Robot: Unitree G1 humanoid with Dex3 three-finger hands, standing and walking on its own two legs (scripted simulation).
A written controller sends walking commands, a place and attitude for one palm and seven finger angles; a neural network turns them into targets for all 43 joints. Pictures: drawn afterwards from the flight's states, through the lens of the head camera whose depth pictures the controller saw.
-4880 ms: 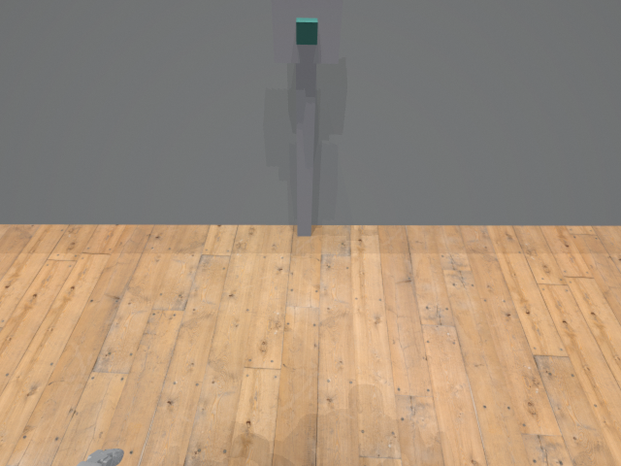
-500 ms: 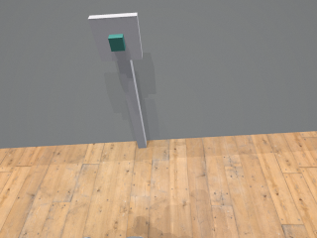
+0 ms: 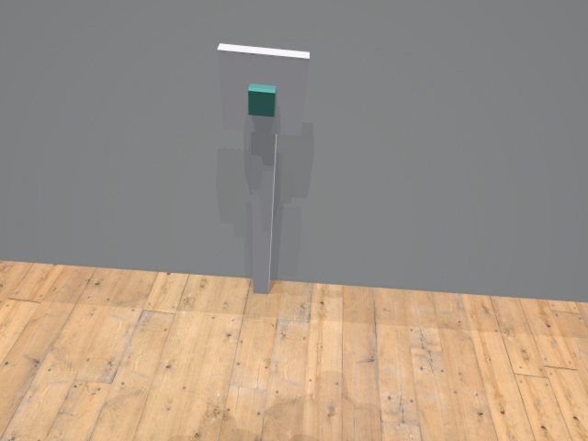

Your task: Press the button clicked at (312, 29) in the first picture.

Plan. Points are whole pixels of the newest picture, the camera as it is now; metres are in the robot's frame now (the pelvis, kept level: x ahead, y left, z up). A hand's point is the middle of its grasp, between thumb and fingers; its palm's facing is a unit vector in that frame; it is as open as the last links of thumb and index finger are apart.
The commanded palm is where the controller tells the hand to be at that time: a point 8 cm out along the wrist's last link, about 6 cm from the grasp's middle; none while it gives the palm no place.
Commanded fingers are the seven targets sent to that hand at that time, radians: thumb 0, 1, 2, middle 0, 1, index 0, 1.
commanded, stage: take the last steps up to it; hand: left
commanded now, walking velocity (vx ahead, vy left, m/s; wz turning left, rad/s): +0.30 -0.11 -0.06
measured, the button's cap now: (262, 99) +0.73 +0.12 +0.09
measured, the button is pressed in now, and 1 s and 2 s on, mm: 0 0 0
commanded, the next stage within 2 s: come to a stop and stand still in 0.46 s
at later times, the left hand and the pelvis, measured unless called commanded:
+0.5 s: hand (226, 394) +0.23 +0.12 -0.18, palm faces +0.02 -0.98 -0.20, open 7.2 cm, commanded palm none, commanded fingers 0.00 0.90 0.90 -0.20 -0.30 -0.20 -0.30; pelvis +0.17 -0.06 -0.01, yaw +0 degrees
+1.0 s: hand (232, 373) +0.26 +0.12 -0.18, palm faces +0.04 -0.96 -0.26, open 7.4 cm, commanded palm none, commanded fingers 0.00 0.90 0.90 -0.20 -0.30 -0.20 -0.30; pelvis +0.23 -0.09 -0.01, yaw -2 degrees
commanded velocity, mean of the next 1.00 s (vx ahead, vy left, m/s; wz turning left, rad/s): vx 0.04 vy -0.03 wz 0.01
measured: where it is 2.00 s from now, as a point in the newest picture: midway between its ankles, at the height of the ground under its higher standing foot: outside the picture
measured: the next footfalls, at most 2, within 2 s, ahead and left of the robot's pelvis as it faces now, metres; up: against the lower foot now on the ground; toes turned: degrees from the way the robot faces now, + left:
right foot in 0.28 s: +0.23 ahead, -0.17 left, +0.00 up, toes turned -10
left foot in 0.62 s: +0.32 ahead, +0.05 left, +0.00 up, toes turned +10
